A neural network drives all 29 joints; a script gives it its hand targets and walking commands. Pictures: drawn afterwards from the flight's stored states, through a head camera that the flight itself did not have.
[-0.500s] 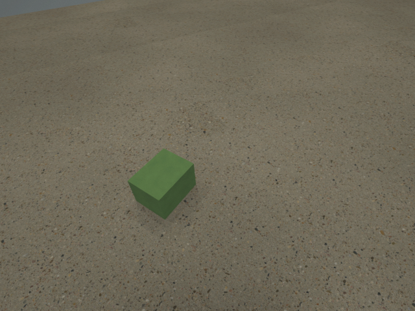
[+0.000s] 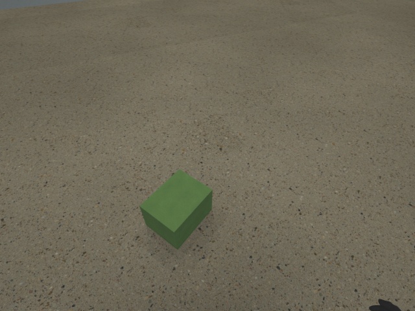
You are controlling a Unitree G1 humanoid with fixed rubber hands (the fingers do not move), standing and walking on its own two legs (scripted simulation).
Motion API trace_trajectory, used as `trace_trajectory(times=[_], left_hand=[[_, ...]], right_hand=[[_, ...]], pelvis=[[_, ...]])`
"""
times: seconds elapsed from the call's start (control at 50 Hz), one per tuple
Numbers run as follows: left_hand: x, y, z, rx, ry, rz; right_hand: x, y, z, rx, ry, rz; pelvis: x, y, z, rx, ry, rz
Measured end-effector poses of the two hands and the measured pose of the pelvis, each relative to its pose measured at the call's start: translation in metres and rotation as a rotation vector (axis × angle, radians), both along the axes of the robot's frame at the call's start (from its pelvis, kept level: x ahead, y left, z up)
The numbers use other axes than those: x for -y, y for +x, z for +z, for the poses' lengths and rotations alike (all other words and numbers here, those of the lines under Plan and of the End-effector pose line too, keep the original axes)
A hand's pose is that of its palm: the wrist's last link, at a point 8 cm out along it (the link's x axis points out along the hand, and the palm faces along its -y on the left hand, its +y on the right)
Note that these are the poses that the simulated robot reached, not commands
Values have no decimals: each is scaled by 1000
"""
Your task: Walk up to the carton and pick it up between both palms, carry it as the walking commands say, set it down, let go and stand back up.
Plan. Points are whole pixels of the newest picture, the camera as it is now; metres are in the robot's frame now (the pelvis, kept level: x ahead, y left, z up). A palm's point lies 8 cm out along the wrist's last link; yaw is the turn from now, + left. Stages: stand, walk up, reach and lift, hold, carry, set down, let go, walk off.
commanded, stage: walk up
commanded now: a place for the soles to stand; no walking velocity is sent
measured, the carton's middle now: (178, 207) +0.75 +0.13 -0.66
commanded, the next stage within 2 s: none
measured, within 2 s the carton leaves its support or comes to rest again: neither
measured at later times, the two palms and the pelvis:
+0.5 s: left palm (5, 297) +0.21 +0.41 -0.09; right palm (332, 243) +0.29 -0.28 -0.07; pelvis +0.16 +0.06 -0.01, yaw -2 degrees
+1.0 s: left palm (61, 219) +0.38 +0.36 -0.08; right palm (328, 236) +0.31 -0.28 -0.09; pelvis +0.23 +0.05 +0.00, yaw -4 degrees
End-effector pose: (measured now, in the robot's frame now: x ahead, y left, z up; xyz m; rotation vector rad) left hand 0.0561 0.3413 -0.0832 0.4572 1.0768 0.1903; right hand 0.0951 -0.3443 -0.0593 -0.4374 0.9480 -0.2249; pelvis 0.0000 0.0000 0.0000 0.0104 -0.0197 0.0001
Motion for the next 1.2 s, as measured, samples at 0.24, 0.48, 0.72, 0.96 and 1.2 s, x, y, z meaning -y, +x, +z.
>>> trace_trajectory(times=[0.24, 0.48, 0.72, 0.96, 1.2], left_hand=[[-19, 103, 27, 101, 83, -6], [-75, 147, 1, -3, 71, 28], [-42, 244, -21, 0, -7, -48], [-22, 320, -1, 83, -43, -48], [-10, 321, 4, 18, -66, -19]], right_hand=[[-16, 70, -31, -74, 55, 4], [-67, 196, -17, 65, 8, 48], [-55, 180, -30, -61, -12, -91], [-64, 212, -32, -65, 39, -114], [-57, 228, -19, -96, 47, -140]], pelvis=[[-7, 85, -5, 1, -27, 2], [-59, 160, -15, 9, -5, -24], [-56, 202, -16, 7, -12, -60], [-50, 224, -1, 7, 5, -76], [-46, 233, 17, 11, 4, -83]])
